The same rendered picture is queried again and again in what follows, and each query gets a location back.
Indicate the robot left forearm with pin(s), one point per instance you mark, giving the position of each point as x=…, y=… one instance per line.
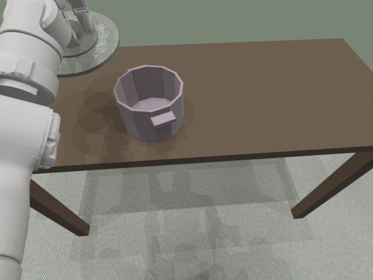
x=32, y=38

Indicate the robot left hand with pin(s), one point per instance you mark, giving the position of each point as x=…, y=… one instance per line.
x=83, y=18

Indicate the knob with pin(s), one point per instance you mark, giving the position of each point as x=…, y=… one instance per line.
x=75, y=26

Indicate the table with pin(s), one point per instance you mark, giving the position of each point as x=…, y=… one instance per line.
x=242, y=101

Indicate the lid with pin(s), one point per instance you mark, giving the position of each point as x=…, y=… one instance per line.
x=95, y=50

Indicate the pot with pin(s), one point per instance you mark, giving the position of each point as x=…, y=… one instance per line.
x=151, y=102

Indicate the robot left upper arm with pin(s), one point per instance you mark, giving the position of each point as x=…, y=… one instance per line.
x=29, y=136

